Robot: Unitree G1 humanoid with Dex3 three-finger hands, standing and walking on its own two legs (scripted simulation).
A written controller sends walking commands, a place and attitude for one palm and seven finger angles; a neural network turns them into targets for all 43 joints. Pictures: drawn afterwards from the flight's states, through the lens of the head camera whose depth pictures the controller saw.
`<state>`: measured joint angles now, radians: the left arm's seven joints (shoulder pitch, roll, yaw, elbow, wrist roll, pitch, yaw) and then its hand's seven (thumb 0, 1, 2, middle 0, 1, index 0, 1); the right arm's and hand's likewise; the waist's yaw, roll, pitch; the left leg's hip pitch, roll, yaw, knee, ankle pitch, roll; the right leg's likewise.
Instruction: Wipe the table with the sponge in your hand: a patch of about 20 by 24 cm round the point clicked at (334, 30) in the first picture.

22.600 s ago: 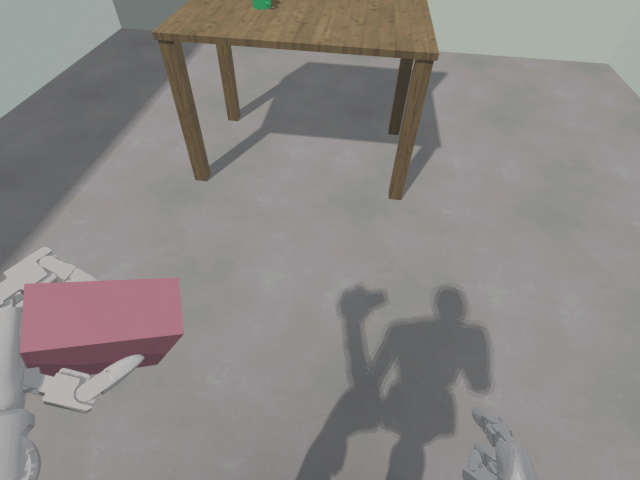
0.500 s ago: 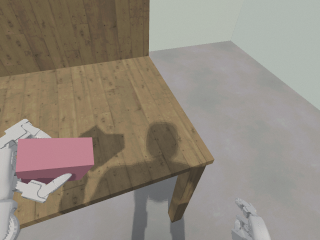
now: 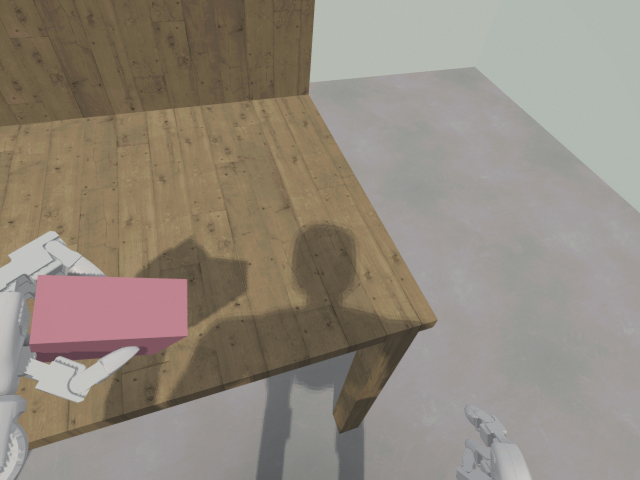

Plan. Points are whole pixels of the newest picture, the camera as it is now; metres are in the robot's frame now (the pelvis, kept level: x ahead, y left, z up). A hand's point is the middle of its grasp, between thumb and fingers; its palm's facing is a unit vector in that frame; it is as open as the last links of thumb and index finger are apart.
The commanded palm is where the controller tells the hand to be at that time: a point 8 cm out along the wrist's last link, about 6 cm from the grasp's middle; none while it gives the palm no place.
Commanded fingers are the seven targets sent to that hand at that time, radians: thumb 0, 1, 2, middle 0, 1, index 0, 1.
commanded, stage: come to a stop and stand still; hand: left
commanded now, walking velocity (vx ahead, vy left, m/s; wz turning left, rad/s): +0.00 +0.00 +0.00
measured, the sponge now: (128, 321) +0.23 +0.22 +0.12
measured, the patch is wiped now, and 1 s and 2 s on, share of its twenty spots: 0.00 0.00 0.00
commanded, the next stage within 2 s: look again from close up in 0.50 s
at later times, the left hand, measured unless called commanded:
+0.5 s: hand (69, 295) +0.23 +0.26 +0.16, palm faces +0.38 -0.85 -0.36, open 9.4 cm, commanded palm +0.17 +0.29 +0.18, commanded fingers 0.00 0.10 1.30 -1.20 -1.60 -1.20 -1.60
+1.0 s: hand (74, 311) +0.21 +0.25 +0.16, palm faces +0.37 -0.85 -0.36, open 9.4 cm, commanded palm +0.16 +0.28 +0.18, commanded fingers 0.00 0.10 1.30 -1.20 -1.60 -1.20 -1.60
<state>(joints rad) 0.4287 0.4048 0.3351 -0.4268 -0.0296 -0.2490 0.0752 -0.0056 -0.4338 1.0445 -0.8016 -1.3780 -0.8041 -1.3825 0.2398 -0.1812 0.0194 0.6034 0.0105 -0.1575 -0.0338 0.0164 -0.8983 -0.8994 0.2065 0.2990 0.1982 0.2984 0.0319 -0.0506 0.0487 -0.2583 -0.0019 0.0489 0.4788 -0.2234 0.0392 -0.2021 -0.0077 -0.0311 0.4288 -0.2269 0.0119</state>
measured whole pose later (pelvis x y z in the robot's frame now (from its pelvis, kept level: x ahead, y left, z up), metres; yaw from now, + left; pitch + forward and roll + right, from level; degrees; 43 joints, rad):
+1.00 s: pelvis +0.00 +0.00 +0.00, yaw +0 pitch -1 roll -2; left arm 0.44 0.36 0.34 -0.46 -0.04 -0.20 0.11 -0.01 -0.43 1.05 -0.80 -1.38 -0.80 -1.39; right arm 0.21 -0.20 0.01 0.59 0.01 -0.12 -0.04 0.02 -0.90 -0.90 0.21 0.30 0.20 0.30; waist 0.02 -0.01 0.03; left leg -0.23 0.00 0.04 0.44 -0.20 0.04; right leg -0.16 0.00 -0.03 0.35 -0.19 0.01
